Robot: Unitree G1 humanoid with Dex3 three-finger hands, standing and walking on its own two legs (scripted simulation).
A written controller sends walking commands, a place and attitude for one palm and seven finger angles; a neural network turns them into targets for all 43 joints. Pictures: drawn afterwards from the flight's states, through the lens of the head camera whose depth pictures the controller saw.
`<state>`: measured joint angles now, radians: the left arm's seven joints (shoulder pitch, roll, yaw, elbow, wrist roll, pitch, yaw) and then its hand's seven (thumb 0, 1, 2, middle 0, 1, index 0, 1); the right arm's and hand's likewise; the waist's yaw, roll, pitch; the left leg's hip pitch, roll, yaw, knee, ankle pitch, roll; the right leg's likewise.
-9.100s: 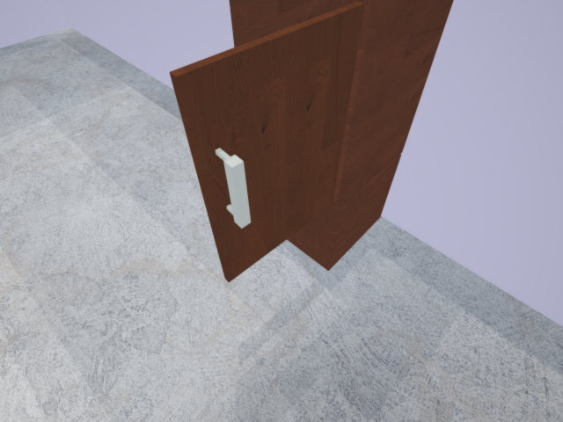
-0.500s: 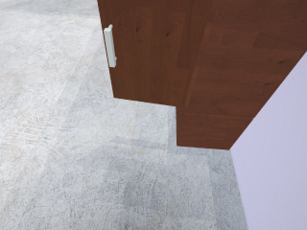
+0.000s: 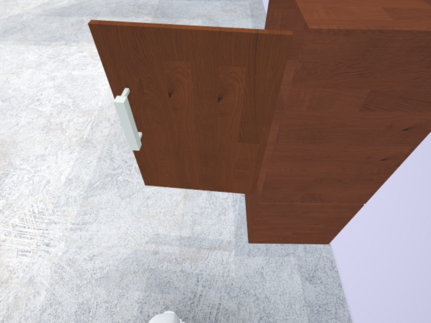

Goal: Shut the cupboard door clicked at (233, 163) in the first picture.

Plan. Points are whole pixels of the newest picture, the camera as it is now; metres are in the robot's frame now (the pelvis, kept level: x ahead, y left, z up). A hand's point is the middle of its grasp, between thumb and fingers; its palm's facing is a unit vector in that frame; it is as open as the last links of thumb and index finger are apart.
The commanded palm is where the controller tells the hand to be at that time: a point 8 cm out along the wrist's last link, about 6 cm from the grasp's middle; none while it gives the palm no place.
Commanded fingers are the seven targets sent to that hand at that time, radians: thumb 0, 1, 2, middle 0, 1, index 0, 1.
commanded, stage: take the last steps up to it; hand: left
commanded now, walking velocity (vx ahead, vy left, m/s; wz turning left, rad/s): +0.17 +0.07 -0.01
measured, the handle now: (131, 120) +0.58 +0.27 +0.00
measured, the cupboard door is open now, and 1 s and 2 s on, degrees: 85 85 85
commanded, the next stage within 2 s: come to a stop and stand still in 0.02 s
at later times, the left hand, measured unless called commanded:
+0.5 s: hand (122, 296) +0.20 +0.23 -0.18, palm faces +0.01 -0.97 -0.24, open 7.4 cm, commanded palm none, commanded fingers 0.00 0.90 0.90 -0.20 -0.30 -0.20 -0.30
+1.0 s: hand (108, 319) +0.15 +0.25 -0.19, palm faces -0.05 -0.97 -0.24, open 7.4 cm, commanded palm none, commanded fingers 0.00 0.90 0.90 -0.20 -0.30 -0.20 -0.30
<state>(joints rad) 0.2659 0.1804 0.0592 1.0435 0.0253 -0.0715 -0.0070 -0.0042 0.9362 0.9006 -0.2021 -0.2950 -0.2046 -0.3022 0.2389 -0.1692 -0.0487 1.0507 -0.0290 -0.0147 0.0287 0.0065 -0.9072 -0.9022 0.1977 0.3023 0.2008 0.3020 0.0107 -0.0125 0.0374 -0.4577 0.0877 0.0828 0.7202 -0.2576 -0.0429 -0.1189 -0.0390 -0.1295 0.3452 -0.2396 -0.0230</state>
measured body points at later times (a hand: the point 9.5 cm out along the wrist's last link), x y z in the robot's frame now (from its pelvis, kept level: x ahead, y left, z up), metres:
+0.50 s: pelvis +0.11 +0.03 -0.02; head +0.15 +0.03 +0.43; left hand +0.20 +0.28 -0.16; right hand +0.17 -0.22 -0.17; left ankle +0.14 +0.14 -0.75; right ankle +0.10 -0.09 -0.75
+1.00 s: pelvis +0.11 +0.05 -0.02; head +0.13 +0.05 +0.43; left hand +0.15 +0.30 -0.17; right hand +0.16 -0.18 -0.17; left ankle +0.09 +0.13 -0.75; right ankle +0.10 -0.09 -0.75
